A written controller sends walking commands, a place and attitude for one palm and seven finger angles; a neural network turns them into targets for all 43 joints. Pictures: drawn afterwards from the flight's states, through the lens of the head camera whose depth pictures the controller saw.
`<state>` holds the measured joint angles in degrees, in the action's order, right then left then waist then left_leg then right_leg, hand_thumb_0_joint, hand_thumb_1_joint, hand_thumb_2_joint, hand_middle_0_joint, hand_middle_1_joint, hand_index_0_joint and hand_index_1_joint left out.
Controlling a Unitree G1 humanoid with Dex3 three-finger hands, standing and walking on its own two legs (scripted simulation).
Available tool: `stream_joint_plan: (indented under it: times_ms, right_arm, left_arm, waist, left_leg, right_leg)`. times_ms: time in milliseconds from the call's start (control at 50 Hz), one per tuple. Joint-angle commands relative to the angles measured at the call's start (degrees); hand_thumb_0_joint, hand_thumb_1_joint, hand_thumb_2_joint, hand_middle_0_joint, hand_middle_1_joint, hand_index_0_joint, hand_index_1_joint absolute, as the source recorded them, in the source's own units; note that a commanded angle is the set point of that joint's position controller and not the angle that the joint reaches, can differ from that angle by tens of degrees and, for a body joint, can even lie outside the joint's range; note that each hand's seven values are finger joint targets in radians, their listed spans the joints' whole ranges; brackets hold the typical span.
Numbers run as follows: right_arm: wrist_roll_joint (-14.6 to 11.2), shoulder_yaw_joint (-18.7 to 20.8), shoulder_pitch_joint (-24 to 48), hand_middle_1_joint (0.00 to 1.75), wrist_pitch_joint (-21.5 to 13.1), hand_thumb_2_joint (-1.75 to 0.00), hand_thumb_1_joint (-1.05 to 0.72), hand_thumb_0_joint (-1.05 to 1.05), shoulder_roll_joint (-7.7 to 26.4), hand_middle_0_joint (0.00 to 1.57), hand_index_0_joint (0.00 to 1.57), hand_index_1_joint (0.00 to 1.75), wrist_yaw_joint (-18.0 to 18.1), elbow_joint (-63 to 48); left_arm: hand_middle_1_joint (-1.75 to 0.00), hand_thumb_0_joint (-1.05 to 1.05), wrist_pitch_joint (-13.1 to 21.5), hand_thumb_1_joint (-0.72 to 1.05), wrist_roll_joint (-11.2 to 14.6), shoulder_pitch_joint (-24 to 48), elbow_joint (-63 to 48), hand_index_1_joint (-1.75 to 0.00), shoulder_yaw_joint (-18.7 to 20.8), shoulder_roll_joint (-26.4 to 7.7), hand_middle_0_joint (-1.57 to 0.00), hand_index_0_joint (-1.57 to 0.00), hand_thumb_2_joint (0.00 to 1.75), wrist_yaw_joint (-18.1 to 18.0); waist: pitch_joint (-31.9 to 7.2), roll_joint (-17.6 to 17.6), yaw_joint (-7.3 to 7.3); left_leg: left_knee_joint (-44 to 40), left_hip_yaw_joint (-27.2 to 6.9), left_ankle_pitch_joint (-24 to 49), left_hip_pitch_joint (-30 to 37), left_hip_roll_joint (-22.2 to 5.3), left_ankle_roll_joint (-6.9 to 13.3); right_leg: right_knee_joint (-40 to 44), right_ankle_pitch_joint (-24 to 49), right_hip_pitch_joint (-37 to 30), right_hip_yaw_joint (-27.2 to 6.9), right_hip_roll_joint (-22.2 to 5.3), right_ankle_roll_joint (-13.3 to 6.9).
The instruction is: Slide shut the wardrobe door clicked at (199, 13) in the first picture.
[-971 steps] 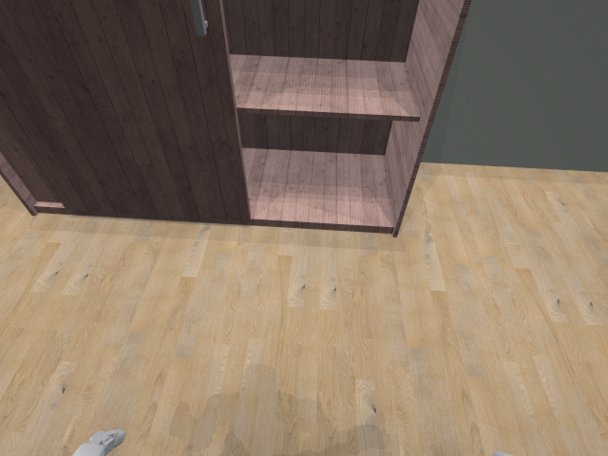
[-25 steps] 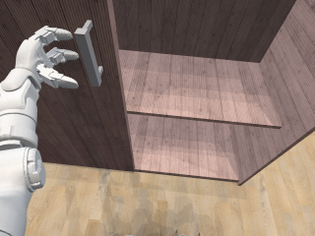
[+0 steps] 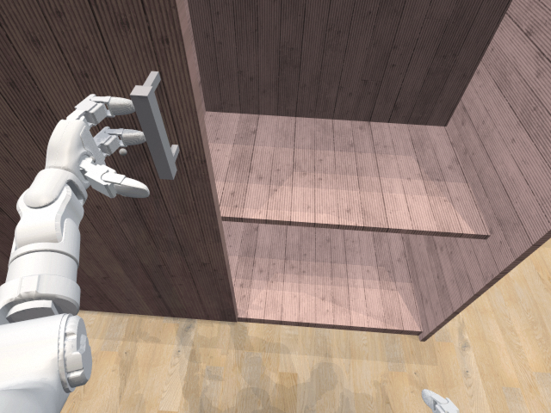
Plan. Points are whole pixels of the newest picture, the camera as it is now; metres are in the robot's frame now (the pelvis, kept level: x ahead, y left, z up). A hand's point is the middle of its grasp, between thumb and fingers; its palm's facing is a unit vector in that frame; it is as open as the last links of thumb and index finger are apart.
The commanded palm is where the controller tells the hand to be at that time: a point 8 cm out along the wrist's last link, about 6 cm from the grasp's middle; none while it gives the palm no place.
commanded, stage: move the hooked fingers beside the handle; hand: left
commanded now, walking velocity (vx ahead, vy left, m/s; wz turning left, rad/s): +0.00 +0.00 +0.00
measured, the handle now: (161, 128) +0.48 +0.17 +0.16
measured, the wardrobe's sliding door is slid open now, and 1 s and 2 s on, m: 0.66 0.66 0.66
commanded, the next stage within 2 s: feel for the door with the fingertips in 0.30 s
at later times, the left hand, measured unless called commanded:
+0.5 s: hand (120, 146) +0.42 +0.21 +0.18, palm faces -0.04 -1.00 -0.01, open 14.0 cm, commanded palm +0.40 +0.25 +0.16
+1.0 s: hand (136, 149) +0.42 +0.19 +0.17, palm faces -0.01 -1.00 -0.01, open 14.0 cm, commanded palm +0.40 +0.23 +0.16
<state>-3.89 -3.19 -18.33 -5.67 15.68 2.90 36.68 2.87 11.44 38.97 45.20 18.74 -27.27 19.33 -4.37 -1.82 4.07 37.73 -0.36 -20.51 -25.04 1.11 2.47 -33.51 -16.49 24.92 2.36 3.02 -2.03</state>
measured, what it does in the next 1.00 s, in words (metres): stands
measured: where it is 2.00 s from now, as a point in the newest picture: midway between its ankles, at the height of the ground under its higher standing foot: outside the picture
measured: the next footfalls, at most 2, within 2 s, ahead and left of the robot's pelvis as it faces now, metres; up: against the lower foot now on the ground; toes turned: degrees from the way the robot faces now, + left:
none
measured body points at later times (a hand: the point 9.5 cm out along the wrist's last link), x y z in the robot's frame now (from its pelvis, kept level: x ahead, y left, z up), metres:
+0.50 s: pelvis -0.01 +0.00 +0.00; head +0.01 +0.00 +0.45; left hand +0.42 +0.26 +0.18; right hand +0.09 -0.26 -0.10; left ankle -0.02 +0.09 -0.72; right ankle +0.00 -0.10 -0.72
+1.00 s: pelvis -0.02 +0.00 +0.00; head +0.00 -0.01 +0.45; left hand +0.42 +0.24 +0.18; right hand +0.08 -0.26 -0.10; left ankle -0.02 +0.09 -0.72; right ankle +0.00 -0.10 -0.72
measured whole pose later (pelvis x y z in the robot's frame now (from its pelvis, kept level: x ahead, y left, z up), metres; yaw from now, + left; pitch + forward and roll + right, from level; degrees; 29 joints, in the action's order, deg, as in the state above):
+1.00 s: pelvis -0.02 +0.00 +0.00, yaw +0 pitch +5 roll -1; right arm -3.9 -2.7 -17.1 -5.8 15.6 3.6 39.0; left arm -0.1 11.1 41.0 44.5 16.0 -24.4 14.6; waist -3.1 -2.0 3.7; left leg 34.8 -0.3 -17.8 -21.9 1.2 2.2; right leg -31.0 -14.1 22.0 2.2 2.9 -2.3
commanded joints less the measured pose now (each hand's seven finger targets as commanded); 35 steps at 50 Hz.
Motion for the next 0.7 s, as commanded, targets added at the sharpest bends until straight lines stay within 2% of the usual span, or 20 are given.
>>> stream_joint_plan:
  times_ms: [0,40,60,100,160,180,200,240,280,300,340,360,380,420,500,540,560,600,640,680]
  right_arm:
    - [-0.21,4.03,-0.95,0.3,-2.39,-0.9,-0.9,0.0,9.01,0.2,0.2,0.3,0.86,-5.78]
    - [-0.37,4.14,-0.77,0.3,-2.06,-0.9,-0.9,0.0,9.19,0.2,0.2,0.3,0.89,-5.4]
    - [-0.32,4.23,-0.69,0.3,-2.04,-0.9,-0.9,0.0,9.27,0.2,0.2,0.3,0.83,-5.26]
    - [-0.51,4.22,-0.77,0.3,-1.52,-0.9,-0.9,0.0,9.49,0.2,0.2,0.3,0.93,-5.04]
    - [-0.52,4.27,0.04,0.3,-1.27,-0.9,-0.9,0.0,9.56,0.2,0.2,0.3,0.9,-5.19]
    - [-0.47,4.15,0.03,0.3,-1.14,-0.9,-0.9,0.0,9.46,0.2,0.2,0.3,0.99,-5.21]
    - [-0.54,3.96,0.37,0.3,-1.07,-0.9,-0.9,0.0,9.22,0.2,0.2,0.3,1.06,-5.3]
    - [-0.39,4.06,0.65,0.3,-1.32,-0.9,-0.9,0.0,9.31,0.2,0.2,0.3,1.31,-5.08]
    - [-0.01,3.97,0.63,0.3,-1.63,-0.9,-0.9,0.0,9.26,0.2,0.2,0.3,1.42,-5.05]
    - [0.04,3.89,0.88,0.3,-1.84,-0.9,-0.9,0.0,9.01,0.2,0.2,0.3,1.48,-5.22]
    - [0.07,3.75,0.78,0.3,-2.26,-0.9,-0.9,0.0,8.96,0.2,0.2,0.3,1.65,-4.82]
    - [0.2,3.83,0.39,0.3,-2.19,-0.9,-0.9,0.0,9.39,0.2,0.2,0.3,1.72,-4.29]
    - [-0.02,3.58,0.73,0.3,-2.14,-0.9,-0.9,0.0,9.11,0.2,0.2,0.3,1.78,-4.25]
    - [-0.29,3.63,1.22,0.3,-2.34,-0.9,-0.9,0.0,8.94,0.2,0.2,0.3,1.58,-4.38]
    - [-0.41,3.77,1.12,0.3,-2.3,-0.9,-0.9,0.0,9.1,0.2,0.2,0.3,1.27,-4.29]
    - [-0.27,4.01,0.86,0.3,-2.51,-0.9,-0.9,0.0,9.13,0.2,0.2,0.3,1.07,-4.67]
    - [-0.19,3.99,0.75,0.3,-2.39,-0.9,-0.9,0.0,9.4,0.2,0.2,0.3,0.99,-4.55]
    - [-0.12,3.93,0.91,0.3,-2.47,-0.9,-0.9,0.0,8.87,0.2,0.2,0.3,0.92,-4.54]
    - [0.0,3.98,1.04,0.3,-2.5,-0.9,-0.9,0.0,8.87,0.2,0.2,0.3,0.8,-4.84]
    - [0.18,4.02,1.36,0.3,-2.56,-0.9,-0.9,0.0,8.53,0.2,0.2,0.3,0.7,-5.01]
  left_arm:
    - [-1.2,0.0,2.92,-0.5,2.28,23.7,-16.2,-1.2,1.79,-14.01,-0.3,-0.3,0.3,0.86]
    - [-1.2,0.0,1.69,-0.5,2.45,24.46,-15.71,-1.2,0.53,-12.76,-0.3,-0.3,0.3,1.2]
    - [-1.2,0.0,0.89,-0.5,2.55,22.87,-15.06,-1.2,0.64,-12.27,-0.3,-0.3,0.3,1.27]
    - [-1.2,0.0,-0.97,-0.5,2.71,20.62,-12.12,-1.2,1.93,-13.17,-0.3,-0.3,0.3,1.15]
    - [-1.2,0.0,-1.7,-0.5,2.55,20.96,-12.81,-1.2,1.45,-12.79,-0.3,-0.3,0.3,0.81]
    - [-1.2,0.0,-1.47,-0.5,2.33,22.35,-13.17,-1.2,2.38,-14.23,-0.3,-0.3,0.3,0.47]
    - [-1.2,0.0,-1.16,-0.5,2.18,23.5,-13.01,-1.2,0.65,-12.36,-0.3,-0.3,0.3,0.28]
    - [-1.2,0.0,0.4,-0.5,1.96,27.92,-15.25,-1.2,0.83,-13.55,-0.3,-0.3,0.3,-0.27]
    - [-1.2,0.0,2.23,-0.5,1.84,30.46,-18.54,-1.2,2.16,-15.91,-0.3,-0.3,0.3,-0.78]
    - [-1.2,0.0,2.72,-0.5,1.93,29.45,-18.37,-1.2,2.18,-15.39,-0.3,-0.3,0.3,-0.84]
    - [-1.2,0.0,3.39,-0.5,1.87,30.6,-18.26,-1.2,1.38,-14.83,-0.3,-0.3,0.3,-0.77]
    - [-1.2,0.0,3.29,-0.5,1.51,29.04,-16.22,-1.2,3.65,-17.46,-0.3,-0.3,0.3,-0.97]
    - [-1.2,0.0,2.86,-0.5,1.6,29.38,-14.42,-1.2,2.09,-15.86,-0.3,-0.3,0.3,-0.76]
    - [-1.2,0.0,1.7,-0.5,1.91,27.49,-12.21,-1.2,-0.28,-12.15,-0.3,-0.3,0.3,-0.37]
    - [-1.2,0.0,-0.29,-0.5,1.63,28.0,-9.88,-1.2,-1.64,-10.46,-0.3,-0.3,0.3,-0.76]
    - [-1.2,0.0,-0.15,-0.5,1.97,26.34,-11.33,-1.2,-0.88,-10.37,-0.3,-0.3,0.3,-1.1]
    - [-1.2,0.0,0.06,-0.5,1.89,24.99,-11.33,-1.2,0.58,-12.17,-0.3,-0.3,0.3,-1.42]
    - [-1.2,0.0,0.77,-0.5,2.32,26.54,-12.26,-1.2,0.09,-10.64,-0.3,-0.3,0.3,-2.02]
    - [-1.2,0.0,1.56,-0.5,2.22,25.71,-14.15,-1.2,1.61,-12.08,-0.3,-0.3,0.3,-2.71]
    - [-1.2,0.0,2.49,-0.5,1.77,26.59,-17.28,-1.2,2.16,-12.94,-0.3,-0.3,0.3,-3.38]
  waist:
    - [-21.03,-4.21,-0.1]
    - [-19.21,-3.08,0.52]
    - [-18.89,-2.88,-0.12]
    - [-16.42,0.66,0.01]
    - [-15.69,0.63,-0.15]
    - [-15.38,0.02,-0.12]
    - [-13.91,0.31,0.49]
    - [-14.9,-0.99,1.01]
    - [-18.99,-3.33,0.56]
    - [-19.58,-4.29,0.15]
    - [-20.04,-4.7,0.51]
    - [-20.0,-3.26,0.03]
    - [-18.08,-2.65,0.75]
    - [-16.02,-3.3,0.48]
    - [-15.03,-2.54,0.91]
    - [-16.92,-0.82,0.24]
    - [-17.56,-0.1,-0.48]
    - [-16.62,1.43,0.11]
    - [-17.55,1.86,-0.51]
    - [-19.01,-0.14,-0.92]
  left_leg:
    - [-3.42,-3.79,30.02,14.76,-1.85,-1.66]
    - [-4.18,-3.93,28.11,14.25,-1.87,-1.8]
    - [-3.93,-3.63,29.36,14.23,-1.75,-1.56]
    - [-4.82,-3.19,26.25,11.2,-1.64,-1.37]
    - [-5.02,-2.56,23.02,10.29,-1.18,-0.94]
    - [-5.49,-2.86,22.06,9.63,-1.22,-1.1]
    - [-5.71,-3.08,20.7,9.68,-1.16,-1.08]
    - [-5.85,-3.47,18.68,10.85,-1.2,-1.13]
    - [-5.6,-3.66,20.05,13.22,-1.09,-1.22]
    - [-5.56,-3.64,20.76,13.84,-1.03,-1.35]
    - [-5.78,-3.91,20.98,14.77,-1.14,-1.64]
    - [-5.52,-3.84,20.99,13.89,-1.2,-1.38]
    - [-6.13,-3.68,18.91,12.52,-1.19,-1.27]
    - [-6.62,-3.52,17.07,11.55,-1.05,-1.28]
    - [-6.87,-3.52,15.5,10.3,-0.95,-1.12]
    - [-6.56,-3.51,17.78,11.05,-1.03,-1.11]
    - [-6.14,-3.24,18.56,10.45,-0.94,-0.97]
    - [-6.55,-3.0,17.11,9.64,-0.99,-0.86]
    - [-6.66,-2.64,17.03,8.7,-0.86,-0.8]
    - [-6.49,-2.25,18.38,9.5,-0.84,-0.77]
  right_leg:
    - [2.23,22.62,-7.89,-1.44,-0.66,0.11]
    - [2.8,21.24,-6.99,-1.14,-0.62,0.13]
    - [2.91,22.1,-7.54,-1.28,-0.67,-0.08]
    - [3.29,21.86,-8.24,-1.16,-0.84,0.08]
    - [3.79,20.6,-8.62,-1.69,-1.09,-0.14]
    - [3.83,19.79,-8.56,-1.59,-1.17,-0.16]
    - [3.97,18.25,-7.48,-1.45,-1.02,-0.17]
    - [4.28,15.92,-6.55,-1.64,-0.94,-0.2]
    - [4.05,16.73,-7.87,-1.92,-0.93,-0.34]
    - [3.94,17.18,-8.52,-1.96,-0.91,-0.42]
    - [4.02,16.94,-8.13,-1.65,-0.83,-0.33]
    - [3.98,16.97,-8.64,-1.82,-0.78,-0.41]
    - [4.46,15.77,-8.13,-1.8,-0.94,-0.15]
    - [4.8,14.51,-7.33,-1.68,-1.04,-0.28]
    - [5.12,13.46,-6.86,-1.69,-1.2,-0.37]
    - [4.8,15.52,-8.13,-1.75,-1.08,-0.37]
    - [4.51,16.48,-9.28,-2.0,-1.07,-0.5]
    - [4.82,15.93,-9.44,-2.11,-1.04,-0.19]
    - [4.56,16.67,-11.33,-2.64,-1.14,-0.11]
    - [4.33,18.35,-12.46,-2.98,-1.31,-0.1]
